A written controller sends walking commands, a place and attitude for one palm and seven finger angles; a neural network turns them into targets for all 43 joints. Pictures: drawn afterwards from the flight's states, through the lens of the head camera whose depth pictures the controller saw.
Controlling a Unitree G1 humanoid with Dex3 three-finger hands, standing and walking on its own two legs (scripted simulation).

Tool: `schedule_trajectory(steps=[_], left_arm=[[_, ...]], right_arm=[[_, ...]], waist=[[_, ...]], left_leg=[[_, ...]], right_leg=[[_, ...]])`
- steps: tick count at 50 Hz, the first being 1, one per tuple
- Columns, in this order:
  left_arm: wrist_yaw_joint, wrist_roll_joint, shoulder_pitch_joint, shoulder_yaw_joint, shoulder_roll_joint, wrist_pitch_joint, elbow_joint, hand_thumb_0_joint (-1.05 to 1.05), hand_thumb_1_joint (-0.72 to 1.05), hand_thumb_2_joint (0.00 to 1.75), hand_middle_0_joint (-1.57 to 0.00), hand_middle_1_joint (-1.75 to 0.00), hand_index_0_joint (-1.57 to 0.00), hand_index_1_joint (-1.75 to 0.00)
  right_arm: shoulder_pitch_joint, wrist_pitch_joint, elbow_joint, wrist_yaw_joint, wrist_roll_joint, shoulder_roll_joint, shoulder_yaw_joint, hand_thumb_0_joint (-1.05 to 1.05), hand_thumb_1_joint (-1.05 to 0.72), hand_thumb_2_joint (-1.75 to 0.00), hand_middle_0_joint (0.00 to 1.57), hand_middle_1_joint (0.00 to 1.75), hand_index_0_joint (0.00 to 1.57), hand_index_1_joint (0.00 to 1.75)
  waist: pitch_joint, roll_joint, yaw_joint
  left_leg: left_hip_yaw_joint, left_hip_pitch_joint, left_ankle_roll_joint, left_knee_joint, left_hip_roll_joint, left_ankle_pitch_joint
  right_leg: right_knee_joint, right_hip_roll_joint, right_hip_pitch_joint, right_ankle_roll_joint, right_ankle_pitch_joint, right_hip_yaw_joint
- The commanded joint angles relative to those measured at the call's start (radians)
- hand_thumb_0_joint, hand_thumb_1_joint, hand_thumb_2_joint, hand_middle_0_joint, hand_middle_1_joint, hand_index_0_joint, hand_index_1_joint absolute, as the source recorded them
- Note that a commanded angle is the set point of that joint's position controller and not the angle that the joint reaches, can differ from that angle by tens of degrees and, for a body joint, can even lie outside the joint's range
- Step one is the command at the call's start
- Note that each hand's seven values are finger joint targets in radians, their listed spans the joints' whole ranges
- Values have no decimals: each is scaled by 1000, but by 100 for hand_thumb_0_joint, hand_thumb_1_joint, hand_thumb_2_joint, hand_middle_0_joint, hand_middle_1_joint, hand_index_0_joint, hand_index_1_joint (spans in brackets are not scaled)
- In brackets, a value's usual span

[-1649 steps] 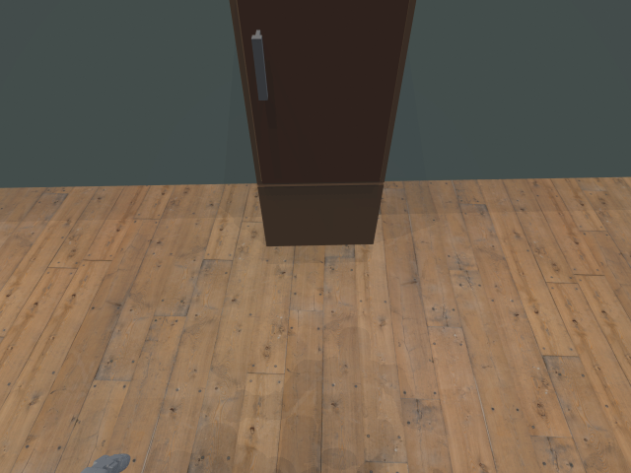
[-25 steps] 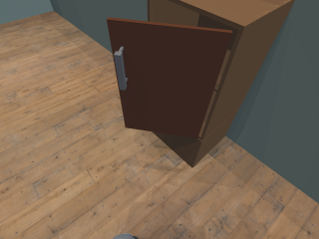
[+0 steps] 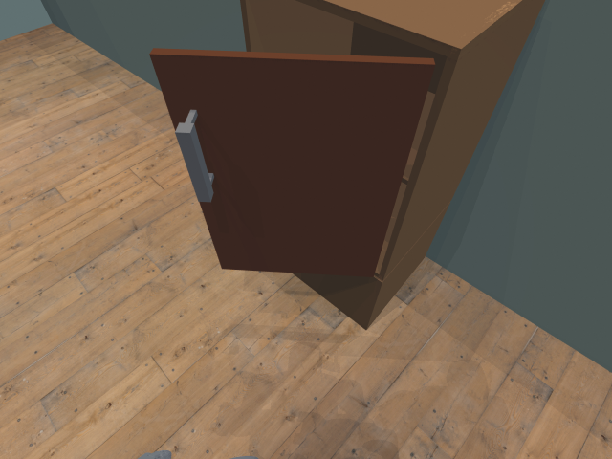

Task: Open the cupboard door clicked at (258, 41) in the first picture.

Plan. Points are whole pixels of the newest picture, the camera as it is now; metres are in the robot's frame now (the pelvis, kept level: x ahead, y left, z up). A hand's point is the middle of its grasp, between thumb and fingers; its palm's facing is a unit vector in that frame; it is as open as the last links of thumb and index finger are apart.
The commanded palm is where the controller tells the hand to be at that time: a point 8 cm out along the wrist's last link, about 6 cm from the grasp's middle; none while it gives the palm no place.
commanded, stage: come to a stop and stand still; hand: left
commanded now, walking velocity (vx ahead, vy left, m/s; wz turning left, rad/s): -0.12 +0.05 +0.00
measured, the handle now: (199, 157) +0.58 +0.21 +0.03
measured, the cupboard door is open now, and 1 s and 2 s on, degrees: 38 38 38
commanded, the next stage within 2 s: look again from close up in 1.18 s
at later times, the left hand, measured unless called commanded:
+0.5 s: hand out of the picture +0.01 +0.21 -0.16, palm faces +0.00 -0.98 -0.20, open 7.3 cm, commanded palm none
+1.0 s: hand out of the picture +0.04 +0.25 -0.13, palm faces -0.01 -0.93 -0.36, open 7.4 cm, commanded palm none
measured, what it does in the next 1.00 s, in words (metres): steps on the spot: left foot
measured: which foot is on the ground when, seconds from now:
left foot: up 0.00-0.16, down 0.18-1.00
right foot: down 0.00-1.00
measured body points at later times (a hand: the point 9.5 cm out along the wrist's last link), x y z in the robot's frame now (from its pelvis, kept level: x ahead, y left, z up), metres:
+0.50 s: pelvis -0.02 +0.02 +0.01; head +0.01 +0.02 +0.46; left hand +0.01 +0.26 -0.15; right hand +0.02 -0.21 -0.14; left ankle -0.03 +0.12 -0.73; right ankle -0.04 -0.10 -0.73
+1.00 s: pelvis -0.06 +0.00 +0.01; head -0.09 +0.00 +0.46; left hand +0.04 +0.30 -0.10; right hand +0.04 -0.29 -0.11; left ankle -0.03 +0.12 -0.73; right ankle -0.04 -0.10 -0.73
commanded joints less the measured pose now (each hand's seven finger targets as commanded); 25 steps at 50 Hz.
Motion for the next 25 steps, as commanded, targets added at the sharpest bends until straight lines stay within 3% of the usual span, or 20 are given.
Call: schedule_trajectory(steps=[1, 4, 6, 7, 8, 9, 10, 12, 14, 15, 16, 17, 18, 19, 21, 25], left_arm=[[31, 2, 71, 45, 160, -13, -32, 0, 90, 90, -20, -30, -20, -30], [27, 1, 57, 44, 171, -14, -29, 0, 90, 90, -20, -30, -20, -30], [23, -7, 41, 39, 160, -12, -17, 0, 90, 90, -20, -30, -20, -30], [16, -16, 43, 34, 136, -9, -24, 0, 90, 90, -20, -30, -20, -30], [10, -21, 57, 26, 94, -2, -36, 0, 90, 90, -20, -30, -20, -30], [11, -18, 40, 21, 80, 4, -40, 0, 90, 90, -20, -30, -20, -30], [10, -10, 18, 24, 87, 17, -36, 0, 90, 90, -20, -30, -20, -30], [5, -8, 23, 22, 82, 21, -20, 0, 90, 90, -20, -30, -20, -30], [2, -14, 45, 16, 72, 10, -4, 0, 90, 90, -20, -30, -20, -30], [2, -14, 61, 13, 73, 2, 5, 0, 90, 90, -20, -30, -20, -30], [3, -13, 78, 10, 76, -7, 20, 0, 90, 90, -20, -30, -20, -30], [7, -13, 86, 9, 94, -15, 30, 0, 90, 90, -20, -30, -20, -30], [8, -14, 82, 5, 110, -20, 37, 0, 90, 90, -20, -30, -20, -30], [8, -14, 73, 1, 117, -18, 41, 0, 90, 90, -20, -30, -20, -30], [9, -13, 80, -3, 104, -26, 57, 0, 90, 90, -20, -30, -20, -30], [8, -16, 90, -12, 102, -28, 79, 0, 90, 90, -20, -30, -20, -30]], right_arm=[[24, -7, -59, -6, 11, -52, 0, 0, -90, -90, 20, 30, 20, 30], [57, -11, -45, -2, 9, -41, 6, 0, -90, -90, 20, 30, 20, 30], [115, -19, -16, 1, 7, -40, 10, 0, -90, -90, 20, 30, 20, 30], [134, -29, -16, 1, 1, -75, 8, 0, -90, -90, 20, 30, 20, 30], [98, -38, -38, 0, -9, -134, 0, 0, -90, -90, 20, 30, 20, 30], [48, -33, -60, -1, -15, -173, 1, 0, -90, -90, 20, 30, 20, 30], [20, -38, -64, -5, -18, -156, 5, 0, -90, -90, 20, 30, 20, 30], [13, -50, -57, -18, -20, -140, 13, 0, -90, -90, 20, 30, 20, 30], [30, -58, -45, -20, -15, -145, 13, 0, -90, -90, 20, 30, 20, 30], [39, -62, -35, -20, -9, -146, 9, 0, -90, -90, 20, 30, 20, 30], [45, -63, -27, -20, -2, -135, 9, 0, -90, -90, 20, 30, 20, 30], [59, -64, -22, -18, 5, -126, 7, 0, -90, -90, 20, 30, 20, 30], [65, -62, -17, -14, 9, -111, 9, 0, -90, -90, 20, 30, 20, 30], [67, -59, -15, -8, 9, -101, 12, 0, -90, -90, 20, 30, 20, 30], [63, -57, 0, -6, 5, -91, 15, 0, -90, -90, 20, 30, 20, 30], [68, -57, 31, 0, 3, -94, 26, 0, -90, -90, 20, 30, 20, 30]], waist=[[-161, -142, 41], [-163, -157, 31], [-159, -135, 4], [-158, -32, 4], [-130, 159, 30], [-89, 196, 35], [-59, 164, 34], [-22, 180, 38], [-87, 135, 43], [-129, 117, 44], [-131, 63, 44], [-142, 20, 30], [-130, 6, 19], [-97, 7, 14], [-101, -66, 15], [-58, -41, 15]], left_leg=[[-62, -86, -26, 151, -11, -103], [-25, 3, -36, -102, -19, 6], [-26, 158, -24, -368, -9, 218], [-79, 243, 3, -454, 59, 360], [-264, 208, 80, -487, 220, 549], [-299, 73, 154, -517, 312, 543], [-305, 34, 170, -537, 281, 508], [-264, 74, 171, -510, 253, 666], [-215, 190, 162, -449, 227, 822], [-192, 259, 141, -414, 206, 869], [-170, 281, 110, -386, 174, 848], [-144, 253, 71, -374, 136, 741], [-118, 227, 38, -392, 109, 570], [-113, 209, 28, -422, 93, 454], [-98, 238, 27, -418, 85, 455], [-100, 222, 25, -468, 82, 338]], right_leg=[[-165, -304, 274, -197, 920, 227], [-146, -271, 268, -159, 826, 211], [-105, -227, 189, -93, 622, 196], [-60, -175, 106, -36, 445, 161], [-22, -73, 31, 34, 163, 93], [37, -32, 77, 57, -103, 53], [107, -9, 71, 53, -167, 67], [162, -8, 27, 43, -163, 94], [60, -12, 54, 42, -111, 91], [-36, -14, 83, 42, -26, 84], [-137, -18, 120, 37, 115, 93], [-176, -54, 172, 27, 294, 137], [-187, -97, 172, 12, 334, 170], [-197, -111, 144, 8, 284, 171], [-210, -95, 139, 8, 312, 174], [-265, -88, 120, 12, 166, 186]])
